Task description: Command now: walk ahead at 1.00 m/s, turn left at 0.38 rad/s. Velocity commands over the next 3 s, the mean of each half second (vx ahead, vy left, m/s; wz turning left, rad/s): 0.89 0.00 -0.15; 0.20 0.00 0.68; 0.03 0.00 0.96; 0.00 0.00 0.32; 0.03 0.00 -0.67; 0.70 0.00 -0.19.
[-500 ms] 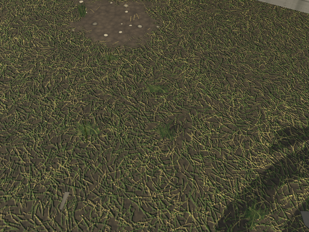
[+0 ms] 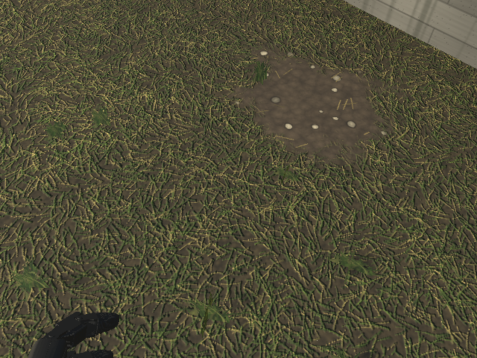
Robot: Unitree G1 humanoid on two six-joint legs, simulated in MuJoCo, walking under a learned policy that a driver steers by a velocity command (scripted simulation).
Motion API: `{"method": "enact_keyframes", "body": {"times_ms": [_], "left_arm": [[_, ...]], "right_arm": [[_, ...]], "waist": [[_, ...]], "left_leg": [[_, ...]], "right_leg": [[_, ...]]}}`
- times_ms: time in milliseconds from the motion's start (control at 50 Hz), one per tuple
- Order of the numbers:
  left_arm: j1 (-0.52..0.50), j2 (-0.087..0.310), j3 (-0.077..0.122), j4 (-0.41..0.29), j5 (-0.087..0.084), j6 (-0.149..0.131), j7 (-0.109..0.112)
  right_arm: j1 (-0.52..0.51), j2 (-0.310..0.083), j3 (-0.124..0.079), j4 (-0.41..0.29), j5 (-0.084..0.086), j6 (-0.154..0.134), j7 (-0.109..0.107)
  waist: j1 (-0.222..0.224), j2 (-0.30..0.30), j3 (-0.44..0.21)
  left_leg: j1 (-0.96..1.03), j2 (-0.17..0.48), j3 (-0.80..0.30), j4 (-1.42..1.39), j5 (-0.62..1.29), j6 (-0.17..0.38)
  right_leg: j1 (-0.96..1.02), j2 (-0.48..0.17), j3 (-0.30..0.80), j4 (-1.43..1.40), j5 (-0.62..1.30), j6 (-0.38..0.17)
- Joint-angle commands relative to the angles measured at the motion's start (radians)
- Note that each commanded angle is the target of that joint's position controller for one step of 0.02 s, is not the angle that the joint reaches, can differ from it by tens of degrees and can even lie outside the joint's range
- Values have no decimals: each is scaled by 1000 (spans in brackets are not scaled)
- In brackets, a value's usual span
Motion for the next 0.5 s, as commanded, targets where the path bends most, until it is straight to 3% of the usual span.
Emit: {"method": "enact_keyframes", "body": {"times_ms": [20, 60, 100, 140, 180, 200, 240, 260, 280, 300, 320, 340, 360, 380, 400, 420, 440, 480, 500], "left_arm": [[-21, 75, 20, -47, 17, 18, 2], [-103, 44, 6, -56, 14, 10, -11], [-168, 32, 1, -64, -3, 0, -28], [-217, 48, 9, -78, -27, -5, -47], [-234, 64, 18, -90, -41, -13, -69], [-211, 80, 26, -91, -42, -17, -77], [-130, 120, 47, -90, -46, -13, -82], [5, 152, 63, -60, -53, 1, -76], [230, 197, 84, -1, -60, 21, -64], [522, 227, 97, 75, -51, 41, -46], [562, 226, 81, 122, -30, 44, -47], [506, 198, 83, 92, 11, 32, -39], [433, 135, 78, 60, 28, 31, -22], [310, 119, 63, 39, 32, 23, -26], [238, 117, 57, 30, 36, 9, -34], [202, 113, 51, 34, 44, 0, -36], [190, 86, 41, 48, 37, -3, -36], [179, 82, 36, 85, 9, -17, -30], [165, 99, 38, 91, 14, -21, -21]], "right_arm": [[-68, -124, -27, -80, 5, -34, -33], [-39, -111, -19, -61, 6, -30, -44], [11, -123, -16, -30, 6, -36, -45], [53, -128, -14, 11, 2, -38, -43], [66, -138, -16, 42, -9, -29, -46], [49, -154, -18, 46, -17, -25, -50], [24, -200, -28, 44, -48, -13, -64], [-5, -214, -34, 37, -70, -3, -73], [-75, -230, -40, 18, -88, 5, -78], [-213, -256, -47, -26, -82, 8, -81], [-83, -33, 6, -49, -88, -13, -59], [23, -75, 31, -60, 24, -58, -25], [-114, -161, 13, -67, 56, -80, -16], [-217, -171, 12, -101, 55, -87, -20], [-236, -156, 11, -90, 42, -81, -26], [-190, -155, 6, -73, 31, -65, -28], [-142, -152, 2, -50, 31, -44, -29], [-135, -111, 10, -47, 17, -18, -36], [-156, -93, 14, -59, 9, -16, -37]], "waist": [[40, 19, 27], [-14, 40, 34], [-61, 58, 49], [-82, 66, 76], [-72, 74, 80], [-45, 90, 51], [28, 165, -59], [108, 204, -132], [218, 220, -223], [380, 130, -292], [222, -310, -353], [183, -294, -516], [222, -90, -346], [159, 102, -186], [108, 186, -107], [61, 182, -103], [33, 126, -83], [19, 46, -46], [21, 17, -43]], "left_leg": [[-62, 222, -262, -336, 139, 116], [-40, 192, -149, -343, 199, 71], [-13, 222, -113, -408, 197, 42], [110, 254, -71, -428, 267, 8], [259, 290, -20, -401, 442, -28], [327, 301, 6, -359, 636, -52], [442, 317, 43, -206, 1166, -95], [452, 330, 50, -55, 1404, -106], [397, 336, 60, 172, 1537, -114], [159, 286, 91, 575, 1390, -136], [-407, 95, -13, 1051, -182, -194], [-587, 53, -150, 1151, -284, -162], [-590, 125, -169, 1061, -149, -98], [-524, 162, -146, 974, -91, -78], [-456, 183, -130, 928, -97, -91], [-370, 221, -135, 873, -92, -107], [-316, 242, -126, 807, -82, -121], [-264, 236, -69, 606, -28, -144], [-245, 210, -30, 525, 42, -155]], "right_leg": [[-65, -32, -69, -206, 192, 45], [-40, -10, -122, -403, 418, 48], [11, 19, -166, -535, 556, 27], [-29, 47, -174, -630, 553, -3], [-83, 87, -177, -692, 511, -39], [-69, 119, -197, -701, 487, -59], [24, 200, -270, -645, 382, -88], [143, 226, -285, -591, 314, -103], [343, 219, -263, -540, 282, -125], [673, 149, -147, -590, 309, -164], [1094, 5, 176, -436, 82, -310], [1208, -202, 748, -786, -368, -428], [1047, -186, 690, -891, -288, -345], [800, -177, 558, -909, -18, -295], [604, -170, 448, -897, 333, -286], [486, -137, 305, -885, 581, -271], [403, -101, 182, -903, 700, -245], [285, -18, -12, -933, 870, -172], [247, 22, -91, -945, 944, -153]]}}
